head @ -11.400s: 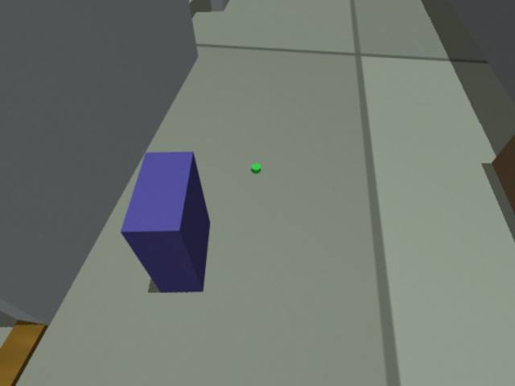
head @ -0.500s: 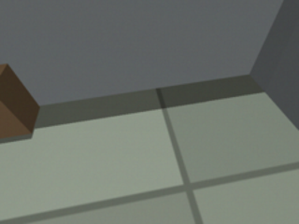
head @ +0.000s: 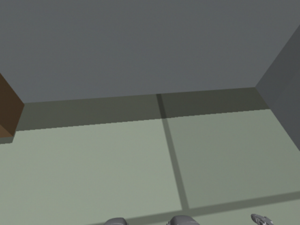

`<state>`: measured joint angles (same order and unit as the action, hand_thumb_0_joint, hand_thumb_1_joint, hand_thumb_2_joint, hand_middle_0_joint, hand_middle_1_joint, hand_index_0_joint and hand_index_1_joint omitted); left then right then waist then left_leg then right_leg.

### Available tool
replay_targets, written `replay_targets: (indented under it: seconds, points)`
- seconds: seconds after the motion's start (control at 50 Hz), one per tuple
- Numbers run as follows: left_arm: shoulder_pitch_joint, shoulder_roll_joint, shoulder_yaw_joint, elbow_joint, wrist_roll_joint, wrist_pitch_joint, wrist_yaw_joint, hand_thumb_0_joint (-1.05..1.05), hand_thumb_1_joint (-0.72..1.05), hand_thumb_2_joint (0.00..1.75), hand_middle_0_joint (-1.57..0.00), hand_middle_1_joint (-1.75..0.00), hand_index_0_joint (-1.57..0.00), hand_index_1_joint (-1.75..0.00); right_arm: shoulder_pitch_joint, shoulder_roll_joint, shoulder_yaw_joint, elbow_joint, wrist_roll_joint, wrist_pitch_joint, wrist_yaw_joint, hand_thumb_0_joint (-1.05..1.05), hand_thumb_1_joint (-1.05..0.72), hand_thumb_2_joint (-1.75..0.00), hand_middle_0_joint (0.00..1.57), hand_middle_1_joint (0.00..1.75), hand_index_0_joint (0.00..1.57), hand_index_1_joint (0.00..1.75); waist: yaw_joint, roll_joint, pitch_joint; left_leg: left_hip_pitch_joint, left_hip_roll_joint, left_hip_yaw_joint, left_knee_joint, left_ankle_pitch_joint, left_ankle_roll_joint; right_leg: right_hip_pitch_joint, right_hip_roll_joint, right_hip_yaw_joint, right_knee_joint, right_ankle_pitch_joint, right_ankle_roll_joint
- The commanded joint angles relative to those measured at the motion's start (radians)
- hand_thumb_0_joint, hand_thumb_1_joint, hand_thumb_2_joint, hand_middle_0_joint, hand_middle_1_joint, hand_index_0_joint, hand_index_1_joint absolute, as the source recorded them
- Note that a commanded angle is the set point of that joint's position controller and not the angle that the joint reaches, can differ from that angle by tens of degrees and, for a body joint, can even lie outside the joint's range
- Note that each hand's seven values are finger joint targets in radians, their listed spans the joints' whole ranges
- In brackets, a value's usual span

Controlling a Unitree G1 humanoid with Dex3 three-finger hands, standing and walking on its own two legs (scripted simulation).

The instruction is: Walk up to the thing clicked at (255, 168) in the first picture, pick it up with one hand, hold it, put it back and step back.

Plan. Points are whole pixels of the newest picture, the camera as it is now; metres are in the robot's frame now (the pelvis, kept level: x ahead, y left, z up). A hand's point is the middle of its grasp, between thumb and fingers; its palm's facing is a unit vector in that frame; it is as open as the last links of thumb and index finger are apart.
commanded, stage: walk up
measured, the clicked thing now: out of the picture -0.57 +1.17 -0.75
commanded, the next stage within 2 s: none
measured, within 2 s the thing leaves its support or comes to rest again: neither
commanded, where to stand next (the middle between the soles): +0.33 -0.02 m, yaw -1 degrees
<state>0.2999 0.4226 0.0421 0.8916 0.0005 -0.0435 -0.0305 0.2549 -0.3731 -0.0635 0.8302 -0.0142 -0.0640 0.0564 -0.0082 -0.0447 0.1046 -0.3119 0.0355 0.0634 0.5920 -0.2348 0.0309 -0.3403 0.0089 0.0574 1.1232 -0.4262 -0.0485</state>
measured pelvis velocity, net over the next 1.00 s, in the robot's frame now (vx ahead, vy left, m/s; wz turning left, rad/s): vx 0.36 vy -0.10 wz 0.86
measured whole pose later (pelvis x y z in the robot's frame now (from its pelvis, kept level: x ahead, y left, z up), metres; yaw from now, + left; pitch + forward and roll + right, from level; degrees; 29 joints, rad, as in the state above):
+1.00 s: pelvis +0.36 -0.10 -0.02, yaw +49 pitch -2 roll +1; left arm 0.15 0.36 0.01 0.71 -0.02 0.02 -0.01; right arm 0.17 -0.39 -0.04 0.60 -0.04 0.06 0.03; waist 0.00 0.00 0.18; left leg -0.45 -0.11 -0.16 0.67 -0.18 0.00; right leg -0.39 -0.04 0.03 0.80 -0.40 0.00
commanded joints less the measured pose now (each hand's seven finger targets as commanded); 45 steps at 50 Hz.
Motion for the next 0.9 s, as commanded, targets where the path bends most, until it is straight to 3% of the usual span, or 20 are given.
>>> replay_targets:
  seconds: [0.0,0.02,0.04,0.12,0.24,0.28,0.3,0.32,0.34,0.36,0.42,0.46,0.52,0.58,0.68,0.7,0.72,0.74,0.82,0.88]
  points:
    - [0.107,0.183,0.057,-0.051,-0.003,-0.018,-0.004,0.00,0.90,0.90,-0.20,-0.30,-0.20,-0.30,0.082,-0.280,-0.073,-0.065,0.008,-0.032,-0.031,0.00,-0.90,-0.90,0.20,0.30,0.20,0.30,-0.001,0.198,-0.061,0.158,0.245,-0.229,-0.310,0.160,0.178,-0.165,-0.066,0.020,-0.071,0.087,0.022]
    - [-0.116,0.193,0.064,-0.155,0.023,-0.011,-0.028,0.00,0.90,0.90,-0.20,-0.30,-0.20,-0.30,0.109,-0.289,-0.065,-0.062,0.015,0.003,-0.025,0.00,-0.90,-0.90,0.20,0.30,0.20,0.30,-0.019,0.156,-0.054,0.150,0.182,-0.454,-0.338,0.199,0.212,-0.175,-0.002,-0.023,-0.154,0.006,0.067]
    - [-0.197,0.193,0.069,-0.195,0.033,-0.004,-0.032,0.00,0.90,0.90,-0.20,-0.30,-0.20,-0.30,0.150,-0.308,-0.075,-0.068,0.011,0.013,-0.028,0.00,-0.90,-0.90,0.20,0.30,0.20,0.30,-0.048,0.150,-0.032,0.159,0.206,-0.465,-0.365,0.177,0.220,-0.194,-0.005,-0.014,-0.206,0.001,0.076]
    - [-0.170,0.175,0.072,-0.193,0.031,0.027,-0.051,0.00,0.90,0.90,-0.20,-0.30,-0.20,-0.30,0.113,-0.311,-0.069,-0.090,0.011,0.011,-0.035,0.00,-0.90,-0.90,0.20,0.30,0.20,0.30,-0.010,0.157,-0.088,0.233,0.178,-0.441,-0.387,-0.076,0.209,-0.231,-0.024,-0.020,-0.296,0.124,0.084]
    - [-0.239,0.179,0.095,-0.229,0.023,0.023,-0.065,0.00,0.90,0.90,-0.20,-0.30,-0.20,-0.30,0.099,-0.322,-0.068,-0.091,0.002,0.005,-0.050,0.00,-0.90,-0.90,0.20,0.30,0.20,0.30,0.027,0.188,-0.062,0.088,0.164,-0.454,-0.320,0.013,0.145,0.006,-0.053,0.048,-0.508,0.174,0.047]
    - [-0.131,0.194,0.114,-0.193,0.023,0.018,-0.055,0.00,0.90,0.90,-0.20,-0.30,-0.20,-0.30,0.056,-0.302,-0.058,-0.098,-0.003,0.010,-0.055,0.00,-0.90,-0.90,0.20,0.30,0.20,0.30,0.110,0.150,-0.102,-0.042,0.103,-0.396,-0.178,0.059,0.093,0.276,-0.051,0.032,-0.661,0.221,0.013]
    - [-0.009,0.244,0.134,-0.166,0.031,0.010,-0.039,0.00,0.90,0.90,-0.20,-0.30,-0.20,-0.30,0.051,-0.244,-0.038,-0.104,-0.003,0.010,-0.061,0.00,-0.90,-0.90,0.20,0.30,0.20,0.30,0.191,0.053,-0.158,-0.175,0.032,-0.346,0.034,0.043,0.051,0.490,-0.089,0.100,-0.719,0.193,-0.020]
    - [0.067,0.305,0.150,-0.152,0.049,0.005,-0.025,0.00,0.90,0.90,-0.20,-0.30,-0.20,-0.30,0.117,-0.146,-0.009,-0.095,-0.003,0.012,-0.062,0.00,-0.90,-0.90,0.20,0.30,0.20,0.30,0.202,-0.223,-0.248,-0.326,-0.086,-0.193,0.332,-0.302,0.027,0.645,-0.272,0.276,-0.807,-0.067,-0.038]
    - [-0.008,0.336,0.143,-0.182,0.050,0.005,-0.021,0.00,0.90,0.90,-0.20,-0.30,-0.20,-0.30,0.145,-0.146,-0.005,-0.097,0.006,0.020,-0.068,0.00,-0.90,-0.90,0.20,0.30,0.20,0.30,0.159,-0.305,-0.213,-0.437,-0.112,-0.109,0.476,-0.357,-0.002,0.545,-0.472,0.552,-0.961,-0.297,-0.096]
    - [-0.107,0.341,0.137,-0.195,0.037,0.010,-0.024,0.00,0.90,0.90,-0.20,-0.30,-0.20,-0.30,0.113,-0.247,-0.033,-0.078,-0.007,0.027,-0.075,0.00,-0.90,-0.90,0.20,0.30,0.20,0.30,0.127,-0.226,-0.135,-0.388,-0.031,-0.128,0.570,-0.268,0.009,0.354,-0.481,0.639,-1.025,-0.392,-0.143]
    - [-0.205,0.209,0.097,-0.206,0.024,0.012,-0.031,0.00,0.90,0.90,-0.20,-0.30,-0.20,-0.30,0.177,-0.269,-0.037,-0.003,0.013,0.032,-0.038,0.00,-0.90,-0.90,0.20,0.30,0.20,0.30,0.035,-0.169,-0.061,-0.278,0.032,-0.128,0.496,-0.111,-0.011,0.239,-0.268,0.204,-0.928,-0.121,-0.124]
    - [-0.176,0.194,0.091,-0.194,0.022,0.011,-0.032,0.00,0.90,0.90,-0.20,-0.30,-0.20,-0.30,0.150,-0.253,-0.034,-0.007,0.010,0.038,-0.018,0.00,-0.90,-0.90,0.20,0.30,0.20,0.30,0.039,-0.172,-0.021,-0.241,0.037,-0.079,0.413,-0.057,-0.020,0.184,-0.225,0.072,-0.926,-0.012,-0.132]
    - [-0.145,0.205,0.096,-0.203,0.025,0.009,-0.030,0.00,0.90,0.90,-0.20,-0.30,-0.20,-0.30,0.062,-0.217,-0.021,-0.064,0.001,0.047,-0.004,0.00,-0.90,-0.90,0.20,0.30,0.20,0.30,0.053,-0.127,0.002,-0.269,0.046,-0.048,0.270,-0.025,-0.027,0.233,-0.275,0.012,-0.907,0.237,-0.154]
    - [-0.129,0.182,0.082,-0.216,0.024,0.028,-0.026,0.00,0.90,0.90,-0.20,-0.30,-0.20,-0.30,0.022,-0.188,-0.012,-0.097,0.009,0.043,-0.008,0.00,-0.90,-0.90,0.20,0.30,0.20,0.30,0.058,-0.080,-0.040,-0.134,0.014,0.007,0.116,0.061,-0.025,0.229,-0.269,-0.125,-0.753,0.659,-0.110]
    - [-0.146,0.197,0.061,-0.262,-0.001,0.066,-0.007,0.00,0.90,0.90,-0.20,-0.30,-0.20,-0.30,0.145,-0.217,-0.043,-0.123,0.003,0.063,-0.042,0.00,-0.90,-0.90,0.20,0.30,0.20,0.30,-0.033,-0.020,-0.177,0.215,-0.069,0.047,-0.027,0.156,0.054,0.125,-0.234,-0.227,-0.331,0.811,0.016]
    - [-0.116,0.170,0.053,-0.266,-0.007,0.070,-0.003,0.00,0.90,0.90,-0.20,-0.30,-0.20,-0.30,0.172,-0.250,-0.058,-0.138,-0.003,0.065,-0.054,0.00,-0.90,-0.90,0.20,0.30,0.20,0.30,-0.060,0.086,-0.221,0.328,-0.031,-0.055,-0.068,0.225,0.110,0.022,-0.164,-0.255,-0.144,0.609,0.063]
    - [-0.084,0.126,0.053,-0.287,-0.009,0.075,0.000,0.00,0.90,0.90,-0.20,-0.30,-0.20,-0.30,0.162,-0.325,-0.079,-0.178,-0.014,0.069,-0.070,0.00,-0.90,-0.90,0.20,0.30,0.20,0.30,-0.046,0.322,-0.251,0.435,0.207,-0.431,-0.093,0.555,0.233,-0.205,-0.022,-0.269,0.133,-0.030,0.126]
    - [-0.056,0.170,0.066,-0.291,-0.018,0.086,0.013,0.00,0.90,0.90,-0.20,-0.30,-0.20,-0.30,0.136,-0.352,-0.087,-0.213,0.002,0.072,-0.078,0.00,-0.90,-0.90,0.20,0.30,0.20,0.30,-0.040,0.302,-0.322,0.435,0.359,-0.771,-0.187,0.554,0.365,-0.267,0.005,-0.057,0.284,-0.229,0.133]
    - [-0.074,0.197,0.061,-0.249,-0.008,0.079,0.017,0.00,0.90,0.90,-0.20,-0.30,-0.20,-0.30,-0.014,-0.262,-0.062,-0.254,0.016,0.082,-0.095,0.00,-0.90,-0.90,0.20,0.30,0.20,0.30,0.024,0.145,-0.192,0.183,0.143,-0.386,-0.157,0.399,0.182,-0.173,-0.102,0.008,0.039,-0.109,0.075]
    - [-0.035,0.162,0.060,-0.222,-0.016,0.070,0.027,0.00,0.90,0.90,-0.20,-0.30,-0.20,-0.30,-0.041,-0.248,-0.060,-0.278,-0.016,0.094,-0.063,0.00,-0.90,-0.90,0.20,0.30,0.20,0.30,0.021,0.226,-0.169,0.060,0.058,-0.338,-0.091,0.566,0.160,-0.032,-0.031,-0.064,-0.205,-0.067,0.066]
